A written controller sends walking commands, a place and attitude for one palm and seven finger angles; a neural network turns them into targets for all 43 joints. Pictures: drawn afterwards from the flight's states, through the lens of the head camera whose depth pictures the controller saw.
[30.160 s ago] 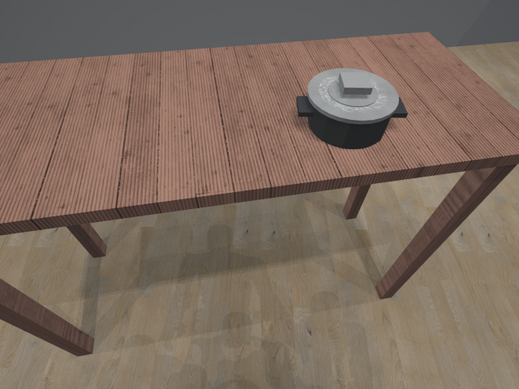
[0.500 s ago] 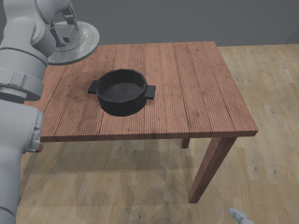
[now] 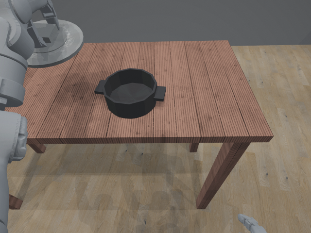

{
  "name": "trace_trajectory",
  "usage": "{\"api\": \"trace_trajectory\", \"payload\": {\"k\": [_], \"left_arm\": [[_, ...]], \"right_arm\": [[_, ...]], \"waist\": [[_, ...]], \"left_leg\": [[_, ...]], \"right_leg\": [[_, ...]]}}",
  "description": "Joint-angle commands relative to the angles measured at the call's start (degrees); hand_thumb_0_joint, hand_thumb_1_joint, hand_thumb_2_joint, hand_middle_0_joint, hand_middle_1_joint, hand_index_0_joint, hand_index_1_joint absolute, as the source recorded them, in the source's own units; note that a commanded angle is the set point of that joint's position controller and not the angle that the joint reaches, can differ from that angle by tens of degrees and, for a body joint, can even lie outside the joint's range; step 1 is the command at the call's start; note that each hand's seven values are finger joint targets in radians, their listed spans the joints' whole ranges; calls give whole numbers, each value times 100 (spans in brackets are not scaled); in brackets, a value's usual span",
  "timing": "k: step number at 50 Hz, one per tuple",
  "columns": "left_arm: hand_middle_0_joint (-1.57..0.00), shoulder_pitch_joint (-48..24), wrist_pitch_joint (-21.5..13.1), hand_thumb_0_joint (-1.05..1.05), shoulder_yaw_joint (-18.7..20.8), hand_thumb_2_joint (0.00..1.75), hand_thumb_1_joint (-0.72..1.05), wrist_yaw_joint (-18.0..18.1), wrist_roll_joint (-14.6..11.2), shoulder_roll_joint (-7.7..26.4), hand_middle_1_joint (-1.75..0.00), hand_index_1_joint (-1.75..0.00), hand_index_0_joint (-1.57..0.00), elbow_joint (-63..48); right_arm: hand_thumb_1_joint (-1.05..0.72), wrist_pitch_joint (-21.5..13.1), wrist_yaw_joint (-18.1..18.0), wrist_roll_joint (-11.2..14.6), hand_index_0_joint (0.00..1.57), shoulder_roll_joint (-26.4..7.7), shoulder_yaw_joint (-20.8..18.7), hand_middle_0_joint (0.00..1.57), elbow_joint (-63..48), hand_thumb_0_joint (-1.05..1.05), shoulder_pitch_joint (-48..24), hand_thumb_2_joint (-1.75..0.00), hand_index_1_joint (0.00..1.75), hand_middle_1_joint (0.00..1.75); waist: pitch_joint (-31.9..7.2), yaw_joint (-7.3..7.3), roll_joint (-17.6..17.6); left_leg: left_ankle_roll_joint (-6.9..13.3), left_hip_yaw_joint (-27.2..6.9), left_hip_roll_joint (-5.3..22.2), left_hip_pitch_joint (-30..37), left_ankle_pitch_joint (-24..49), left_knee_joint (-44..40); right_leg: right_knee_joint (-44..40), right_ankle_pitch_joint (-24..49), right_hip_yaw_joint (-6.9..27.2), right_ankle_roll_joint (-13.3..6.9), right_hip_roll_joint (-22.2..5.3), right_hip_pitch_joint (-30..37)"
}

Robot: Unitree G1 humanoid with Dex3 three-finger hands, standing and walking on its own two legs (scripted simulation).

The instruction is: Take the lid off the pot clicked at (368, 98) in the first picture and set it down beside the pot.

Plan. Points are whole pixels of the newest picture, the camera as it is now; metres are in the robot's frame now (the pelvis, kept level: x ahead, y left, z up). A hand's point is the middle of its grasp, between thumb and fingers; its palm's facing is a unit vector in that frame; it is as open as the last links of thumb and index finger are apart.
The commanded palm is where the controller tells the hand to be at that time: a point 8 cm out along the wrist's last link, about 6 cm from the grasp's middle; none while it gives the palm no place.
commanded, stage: move the lid sideways beside the pot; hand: left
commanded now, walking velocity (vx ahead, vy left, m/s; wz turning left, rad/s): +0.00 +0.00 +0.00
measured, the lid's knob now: (42, 32) +0.48 +0.25 +0.28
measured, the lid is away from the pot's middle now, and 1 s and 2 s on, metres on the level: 0.18 0.22 0.23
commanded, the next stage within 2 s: lower the lid onto the table in 0.58 s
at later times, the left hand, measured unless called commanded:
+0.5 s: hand (15, 33) +0.46 +0.29 +0.29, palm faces -0.19 -0.07 -0.98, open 8.6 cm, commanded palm +0.45 +0.29 +0.37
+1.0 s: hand (21, 41) +0.45 +0.29 +0.27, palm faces -0.20 -0.09 -0.97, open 8.6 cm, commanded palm +0.44 +0.29 +0.35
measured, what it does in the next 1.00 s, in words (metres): stands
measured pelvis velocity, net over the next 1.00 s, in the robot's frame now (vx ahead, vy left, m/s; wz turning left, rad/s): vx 0.00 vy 0.00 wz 0.00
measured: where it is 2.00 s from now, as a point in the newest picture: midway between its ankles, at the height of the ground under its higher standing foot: outside the picture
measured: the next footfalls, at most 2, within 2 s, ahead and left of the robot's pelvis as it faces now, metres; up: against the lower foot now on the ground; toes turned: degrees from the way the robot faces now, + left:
none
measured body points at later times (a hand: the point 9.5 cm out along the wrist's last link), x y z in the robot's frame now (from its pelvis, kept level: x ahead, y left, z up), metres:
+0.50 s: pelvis +0.00 +0.00 +0.00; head +0.04 -0.02 +0.45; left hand +0.46 +0.29 +0.35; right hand +0.08 -0.27 -0.12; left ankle +0.01 +0.07 -0.74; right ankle -0.01 -0.14 -0.74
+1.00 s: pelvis +0.00 +0.00 +0.00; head +0.04 -0.02 +0.45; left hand +0.46 +0.29 +0.33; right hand +0.11 -0.26 -0.12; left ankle +0.01 +0.07 -0.74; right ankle -0.01 -0.14 -0.74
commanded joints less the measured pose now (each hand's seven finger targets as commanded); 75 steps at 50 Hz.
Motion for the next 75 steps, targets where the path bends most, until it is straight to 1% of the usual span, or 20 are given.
{"api": "trace_trajectory", "payload": {"k": [1,2,3,6,10,14,18,24,27,30,36,38,45,47,54,60,65,67,70,75], "left_arm": [[-86,-3677,-52,0,585,121,39,322,199,1622,-101,-95,-86,-844],[-86,-3531,-69,0,363,121,39,313,68,1324,-101,-95,-86,-872],[-86,-4013,-140,0,662,121,39,377,161,1780,-101,-95,-86,-1483],[-86,-4042,-230,0,760,121,39,394,221,1901,-101,-95,-86,-1439],[-86,-3627,-283,0,822,121,39,359,276,2096,-101,-95,-86,-473],[-86,-4024,-432,0,457,121,39,372,236,1710,-101,-95,-86,-767],[-86,-3998,-576,0,1014,121,39,439,360,2511,-101,-95,-86,-904],[-86,-3641,-642,0,1022,121,39,349,359,2561,-101,-95,-86,-391],[-86,-3562,-616,0,526,121,39,327,182,1879,-101,-95,-86,-818],[-86,-3619,-612,0,1182,121,39,366,308,2660,-101,-95,-86,-1221],[-86,-3512,-242,0,756,121,39,283,217,2105,-101,-95,-86,-640],[-86,-3670,-192,0,1088,121,39,339,241,2529,-101,-95,-86,-1276],[-86,-3436,-113,0,963,121,39,361,306,2401,-101,-95,-86,-722],[-86,-3338,-95,0,644,121,39,356,141,1927,-101,-95,-86,-869],[-86,-3293,-190,0,1071,121,39,437,312,2466,-101,-95,-86,-597],[-86,-3176,-243,0,736,121,39,432,215,2051,-101,-95,-86,-298],[-86,-3522,-423,0,939,121,39,519,248,2366,-101,-95,-86,-682],[-86,-3360,-451,0,686,121,39,512,105,1991,-101,-95,-86,-635],[-86,-3331,-519,0,1087,121,39,563,193,2409,-101,-95,-86,-823],[-86,-2924,-553,0,904,121,39,527,143,2172,-101,-95,-86,-106]], "right_arm": [[-90,-99,-79,34,20,-775,-225,20,-646,0,-284,-90,30,30],[-90,-103,-71,55,20,-816,-247,20,-648,0,-228,-90,30,30],[-90,-146,-61,38,20,-785,-258,20,-678,0,-237,-90,30,30],[-90,-168,-105,5,20,-766,-244,20,-670,0,-233,-90,30,30],[-90,-62,-139,34,20,-820,-220,20,-523,0,-73,-90,30,30],[-90,-112,-151,22,20,-809,-244,20,-535,0,-76,-90,30,30],[-90,-99,-171,16,20,-846,-239,20,-523,0,39,-90,30,30],[-90,23,-171,13,20,-897,-264,20,-513,0,103,-90,30,30],[-90,-13,-142,53,20,-881,-309,20,-570,0,136,-90,30,30],[-90,-1,-121,24,20,-883,-323,20,-561,0,127,-90,30,30],[-90,33,-86,68,20,-873,-305,20,-481,0,110,-90,30,30],[-90,-4,-39,75,20,-898,-313,20,-586,0,44,-90,30,30],[-90,-12,-101,78,20,-859,-256,20,-586,0,3,-90,30,30],[-90,-41,-98,77,20,-884,-280,20,-631,0,-14,-90,30,30],[-90,-57,-150,22,20,-870,-243,20,-575,0,3,-90,30,30],[-90,-60,-154,67,20,-857,-241,20,-492,0,73,-90,30,30],[-90,-124,-196,48,20,-872,-270,20,-497,0,137,-90,30,30],[-90,-160,-199,43,20,-911,-291,20,-489,0,205,-90,30,30],[-90,-190,-193,20,20,-892,-319,20,-456,0,248,-90,30,30],[-90,-102,-167,60,20,-928,-297,20,-382,0,274,-90,30,30]], "waist": [[-2153,-86,-67],[-2116,-130,115],[-2536,-46,230],[-2735,-63,442],[-2072,-104,-81],[-2306,-164,434],[-2637,-84,419],[-2346,-96,294],[-2411,-187,732],[-2782,-76,607],[-2277,-154,495],[-2781,-40,589],[-2445,-100,50],[-2480,-148,474],[-2414,-105,231],[-1991,-192,180],[-2505,-184,441],[-2464,-233,669],[-2672,-179,561],[-2013,-225,232]], "left_leg": [[13,-298,131,1588,1928,-48],[-18,-349,166,1706,2141,-30],[-48,-375,169,1903,2141,-48],[-7,-387,136,2077,2436,64],[15,-302,149,1465,1525,-112],[18,-367,157,1795,1744,-56],[-1,-336,165,1799,2096,-20],[72,-253,180,1522,2007,-7],[31,-357,219,1999,2702,96],[49,-355,222,2127,3000,153],[36,-358,188,1888,2621,58],[-21,-398,208,2077,3037,98],[57,-302,170,1664,2170,27],[40,-372,190,1889,2607,107],[76,-294,141,1608,2021,82],[53,-318,182,1509,1720,0],[83,-334,157,1711,1862,57],[56,-395,189,1872,2227,104],[72,-400,170,1971,2266,143],[62,-325,171,1458,1749,37]], "right_leg": [[-140,1169,-119,-433,337,147],[-195,1173,-129,-438,315,54],[-137,1131,-99,-417,344,182],[-118,1231,-70,-444,366,202],[-227,952,-128,-423,366,196],[-235,878,-127,-441,379,51],[-200,1180,-63,-432,374,380],[-227,1262,-69,-421,374,406],[-315,1329,-105,-427,383,82],[-200,1552,-34,-421,414,309],[-243,1420,-138,-408,432,115],[-154,1606,-80,-403,420,340],[-135,1408,-98,-382,390,395],[-172,1446,-118,-409,370,202],[-134,1349,-66,-404,396,405],[-199,1167,-124,-391,404,187],[-154,1292,-64,-397,402,399],[-211,1314,-102,-412,404,213],[-156,1379,-65,-399,437,327],[-186,1245,-116,-391,427,217]]}}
